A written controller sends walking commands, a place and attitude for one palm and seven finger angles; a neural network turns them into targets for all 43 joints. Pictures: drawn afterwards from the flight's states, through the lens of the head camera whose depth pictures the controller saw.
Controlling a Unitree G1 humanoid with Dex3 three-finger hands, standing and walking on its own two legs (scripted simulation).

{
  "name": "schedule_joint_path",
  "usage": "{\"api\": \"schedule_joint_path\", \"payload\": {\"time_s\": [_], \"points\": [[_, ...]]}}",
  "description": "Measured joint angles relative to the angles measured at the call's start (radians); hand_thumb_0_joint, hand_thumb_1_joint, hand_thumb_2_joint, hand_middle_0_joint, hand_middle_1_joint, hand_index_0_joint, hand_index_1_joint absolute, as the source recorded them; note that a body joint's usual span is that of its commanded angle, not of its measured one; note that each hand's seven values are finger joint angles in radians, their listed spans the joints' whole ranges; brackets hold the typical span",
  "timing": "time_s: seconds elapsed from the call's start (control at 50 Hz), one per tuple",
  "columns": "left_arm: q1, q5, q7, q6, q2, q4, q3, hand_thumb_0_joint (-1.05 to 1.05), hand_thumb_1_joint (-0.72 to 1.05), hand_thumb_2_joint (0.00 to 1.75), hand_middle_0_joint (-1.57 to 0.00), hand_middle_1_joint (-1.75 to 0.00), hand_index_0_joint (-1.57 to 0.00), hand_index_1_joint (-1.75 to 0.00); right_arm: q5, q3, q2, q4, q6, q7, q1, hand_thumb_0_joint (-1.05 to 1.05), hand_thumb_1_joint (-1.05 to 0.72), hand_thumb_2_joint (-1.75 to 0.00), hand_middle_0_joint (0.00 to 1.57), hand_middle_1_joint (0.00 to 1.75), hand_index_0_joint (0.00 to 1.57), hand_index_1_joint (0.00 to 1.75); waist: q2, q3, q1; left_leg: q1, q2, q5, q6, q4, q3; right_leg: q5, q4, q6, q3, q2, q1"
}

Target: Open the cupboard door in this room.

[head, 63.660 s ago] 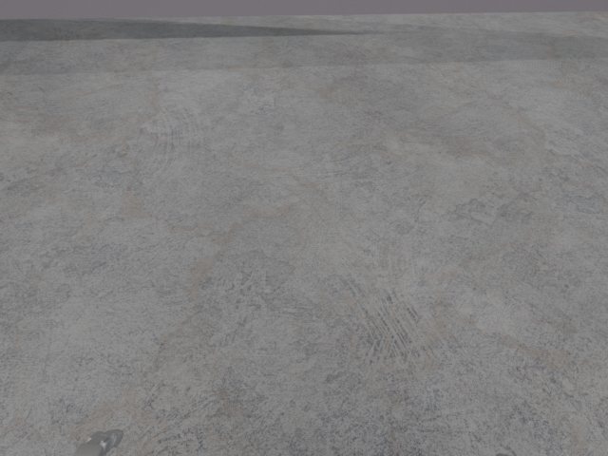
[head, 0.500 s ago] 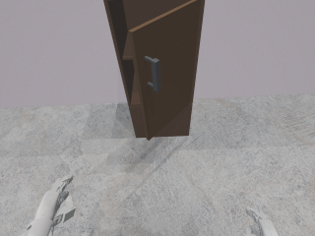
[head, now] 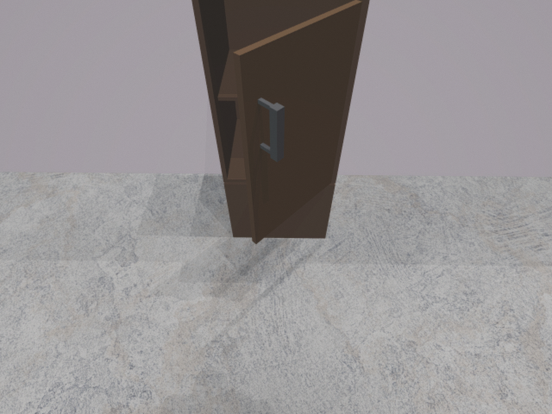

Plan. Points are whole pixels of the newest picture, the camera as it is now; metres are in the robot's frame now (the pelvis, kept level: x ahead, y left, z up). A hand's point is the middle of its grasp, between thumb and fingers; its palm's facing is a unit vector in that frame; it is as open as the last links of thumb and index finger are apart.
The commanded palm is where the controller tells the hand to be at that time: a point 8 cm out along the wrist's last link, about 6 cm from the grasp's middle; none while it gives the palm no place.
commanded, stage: let the arm hang, fingers relaxed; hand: left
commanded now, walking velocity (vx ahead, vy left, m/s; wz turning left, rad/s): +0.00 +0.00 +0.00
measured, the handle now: (270, 130) +0.66 +0.05 +0.03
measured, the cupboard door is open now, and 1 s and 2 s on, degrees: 47 47 47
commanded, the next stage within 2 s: look to check the result in 0.44 s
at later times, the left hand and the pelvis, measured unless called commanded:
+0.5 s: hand out of the picture +0.05 +0.17 -0.17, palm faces -0.02 -0.98 -0.21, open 7.3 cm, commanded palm none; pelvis +0.02 -0.01 +0.00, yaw -1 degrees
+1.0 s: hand out of the picture +0.05 +0.18 -0.17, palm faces -0.01 -0.97 -0.25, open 7.4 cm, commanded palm none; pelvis +0.04 -0.02 +0.00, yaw -1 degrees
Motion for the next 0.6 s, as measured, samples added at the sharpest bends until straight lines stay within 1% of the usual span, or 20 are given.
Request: {"api": "schedule_joint_path", "payload": {"time_s": [0.12, 0.26, 0.44, 0.6], "points": [[-0.043, 0.0, 0.006, -0.012, -0.005, -0.012, 0.002, 0.0, 0.91, 0.9, -0.2, -0.29, -0.2, -0.3, -0.001, 0.002, 0.014, 0.005, -0.008, 0.002, -0.022, 0.01, -0.91, -0.9, 0.2, 0.3, 0.2, 0.3, 0.01, -0.021, -0.004, 0.02, -0.001, -0.002, -0.001, -0.011, 0.007, -0.005, -0.001, 0.0, 0.008, -0.002, 0.013], [-0.091, 0.001, 0.007, -0.023, -0.028, -0.034, -0.002, 0.0, 0.91, 0.9, -0.2, -0.29, -0.2, -0.3, -0.003, 0.002, 0.012, 0.013, -0.016, 0.002, -0.033, 0.01, -0.91, -0.9, 0.2, 0.3, 0.2, 0.3, -0.002, -0.036, -0.011, 0.04, -0.002, -0.003, -0.005, -0.028, 0.012, -0.008, -0.011, -0.001, 0.013, -0.002, 0.029], [-0.11, 0.0, 0.005, -0.027, -0.047, -0.039, -0.005, 0.0, 0.91, 0.9, -0.2, -0.3, -0.2, -0.3, -0.005, -0.001, 0.001, 0.025, -0.02, -0.002, -0.027, 0.01, -0.91, -0.9, 0.2, 0.3, 0.2, 0.3, -0.025, -0.023, -0.016, 0.051, 0.001, -0.006, -0.011, -0.041, 0.011, -0.006, -0.033, -0.005, 0.014, 0.003, 0.043], [-0.088, -0.002, 0.006, -0.025, -0.04, -0.018, -0.001, 0.0, 0.91, 0.9, -0.2, -0.3, -0.2, -0.3, -0.002, -0.001, -0.003, 0.032, -0.02, -0.006, -0.018, 0.01, -0.91, -0.9, 0.2, 0.3, 0.19, 0.3, -0.029, -0.012, -0.014, 0.06, 0.004, -0.014, -0.016, -0.047, 0.01, -0.007, -0.054, -0.009, 0.015, 0.007, 0.059]]}}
